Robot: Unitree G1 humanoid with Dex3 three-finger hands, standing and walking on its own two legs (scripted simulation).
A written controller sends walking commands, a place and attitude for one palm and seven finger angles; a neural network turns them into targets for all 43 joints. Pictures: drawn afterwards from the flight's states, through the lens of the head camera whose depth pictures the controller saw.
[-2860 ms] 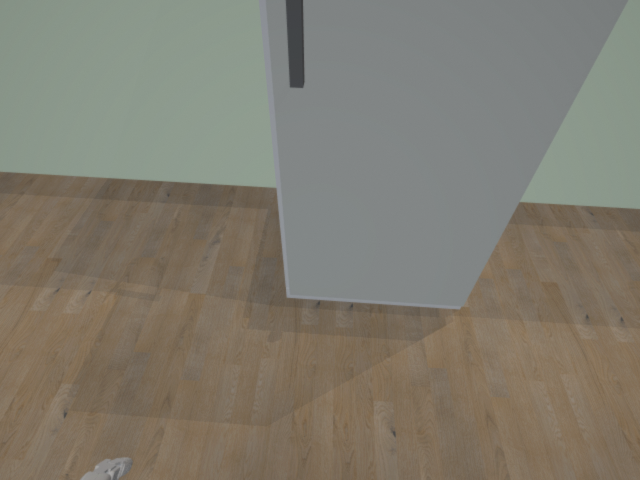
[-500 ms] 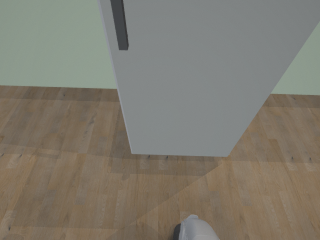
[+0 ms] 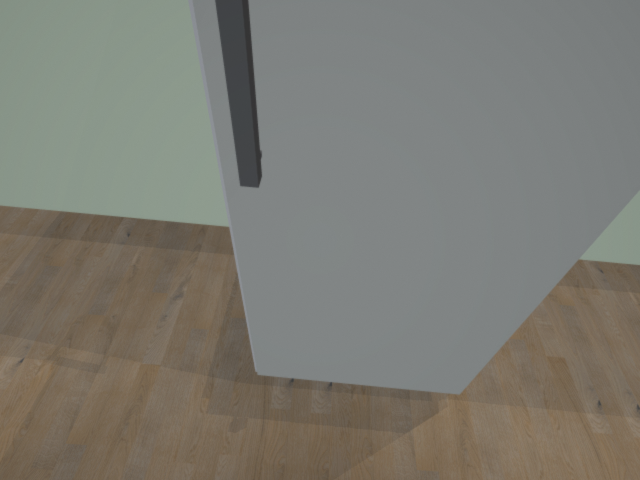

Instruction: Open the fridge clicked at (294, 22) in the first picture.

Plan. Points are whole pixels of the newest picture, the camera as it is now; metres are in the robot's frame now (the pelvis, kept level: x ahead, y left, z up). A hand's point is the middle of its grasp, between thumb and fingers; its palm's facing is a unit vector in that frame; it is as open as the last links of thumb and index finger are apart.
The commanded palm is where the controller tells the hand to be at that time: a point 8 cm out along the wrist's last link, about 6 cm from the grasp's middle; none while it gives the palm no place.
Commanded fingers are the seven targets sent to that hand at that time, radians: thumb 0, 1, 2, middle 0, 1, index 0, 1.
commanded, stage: come to a stop and stand still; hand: left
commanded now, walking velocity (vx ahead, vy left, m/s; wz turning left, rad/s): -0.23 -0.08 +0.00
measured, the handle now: (244, 71) +0.48 +0.15 +0.27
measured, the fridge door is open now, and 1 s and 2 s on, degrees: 0 0 0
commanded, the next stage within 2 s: look again from close up in 1.22 s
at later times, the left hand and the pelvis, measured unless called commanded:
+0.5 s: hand out of the picture -0.04 +0.13 -0.17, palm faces +0.05 -0.98 -0.21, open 7.3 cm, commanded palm none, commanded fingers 0.00 0.90 0.90 -0.20 -0.30 -0.20 -0.30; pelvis -0.07 -0.05 +0.00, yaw +0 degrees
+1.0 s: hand out of the picture -0.16 +0.12 -0.16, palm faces +0.07 -0.98 -0.18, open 7.4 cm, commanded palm none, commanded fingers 0.00 0.90 0.90 -0.20 -0.30 -0.20 -0.30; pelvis -0.12 -0.04 +0.01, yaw +0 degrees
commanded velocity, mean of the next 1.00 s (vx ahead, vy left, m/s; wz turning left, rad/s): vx -0.02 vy -0.01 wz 0.00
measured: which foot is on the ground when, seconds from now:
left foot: down 0.00-0.26, up 0.28-0.52, down 0.54-1.00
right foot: down 0.00-0.00, up 0.02-0.22, down 0.24-1.00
